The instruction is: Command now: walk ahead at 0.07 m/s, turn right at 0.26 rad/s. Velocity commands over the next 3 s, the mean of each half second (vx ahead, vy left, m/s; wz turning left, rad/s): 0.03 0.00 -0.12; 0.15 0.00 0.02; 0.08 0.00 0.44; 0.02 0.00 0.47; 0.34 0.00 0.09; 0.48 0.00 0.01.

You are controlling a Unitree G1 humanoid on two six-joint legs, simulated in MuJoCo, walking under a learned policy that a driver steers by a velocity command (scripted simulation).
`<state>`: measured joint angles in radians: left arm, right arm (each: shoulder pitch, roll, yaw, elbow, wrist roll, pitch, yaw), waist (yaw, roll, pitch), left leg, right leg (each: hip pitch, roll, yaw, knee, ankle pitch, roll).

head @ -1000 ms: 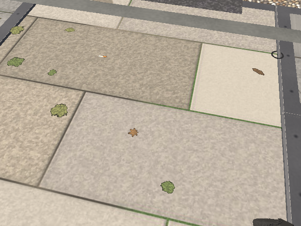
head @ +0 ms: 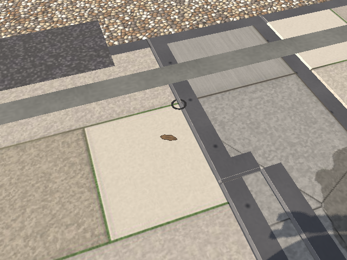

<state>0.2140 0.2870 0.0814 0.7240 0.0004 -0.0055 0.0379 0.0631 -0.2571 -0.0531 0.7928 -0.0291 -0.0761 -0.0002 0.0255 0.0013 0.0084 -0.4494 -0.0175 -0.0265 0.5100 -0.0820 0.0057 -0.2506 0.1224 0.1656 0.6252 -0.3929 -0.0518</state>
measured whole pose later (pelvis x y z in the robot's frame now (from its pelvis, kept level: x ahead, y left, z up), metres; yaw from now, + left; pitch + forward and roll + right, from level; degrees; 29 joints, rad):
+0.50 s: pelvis +0.04 -0.01 +0.01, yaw -2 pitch -1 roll +0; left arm 0.27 0.21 0.04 0.84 0.01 -0.01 0.02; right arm 0.16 -0.23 -0.03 0.90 -0.01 -0.02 -0.01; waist -0.02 0.01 0.02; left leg -0.32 0.01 -0.01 0.53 -0.20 -0.01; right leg -0.21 0.00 0.05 0.56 -0.34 0.01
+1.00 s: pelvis +0.13 +0.01 +0.02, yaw +0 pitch +0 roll -1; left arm 0.26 0.26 0.07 0.89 -0.02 -0.08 0.03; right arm 0.30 -0.24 -0.05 1.02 0.01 -0.09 0.02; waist -0.03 -0.02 0.02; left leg -0.19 -0.03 0.01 0.45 -0.27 0.05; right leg -0.41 -0.01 0.02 1.08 -0.42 -0.01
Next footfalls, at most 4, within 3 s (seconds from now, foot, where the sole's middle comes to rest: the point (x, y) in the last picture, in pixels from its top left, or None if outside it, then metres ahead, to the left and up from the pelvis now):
0.30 right None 0.05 -0.14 -0.76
1.28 right None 0.35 -0.10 -0.76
1.72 left None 0.23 0.13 -0.76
2.28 right None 0.41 -0.03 -0.76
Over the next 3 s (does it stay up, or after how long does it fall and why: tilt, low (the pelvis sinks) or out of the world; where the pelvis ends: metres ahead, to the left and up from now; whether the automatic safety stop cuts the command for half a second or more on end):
stays up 0.59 0.26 0.02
